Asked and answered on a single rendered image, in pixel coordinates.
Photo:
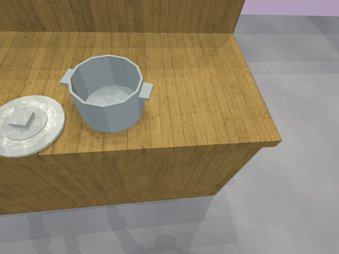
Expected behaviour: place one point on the knob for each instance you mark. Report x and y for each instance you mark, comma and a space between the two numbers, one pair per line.
21, 119

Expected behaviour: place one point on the table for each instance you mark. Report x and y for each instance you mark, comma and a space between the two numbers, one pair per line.
205, 118

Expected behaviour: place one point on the lid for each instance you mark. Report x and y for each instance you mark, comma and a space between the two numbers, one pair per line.
44, 129

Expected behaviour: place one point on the pot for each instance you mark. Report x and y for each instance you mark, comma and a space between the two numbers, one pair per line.
108, 91

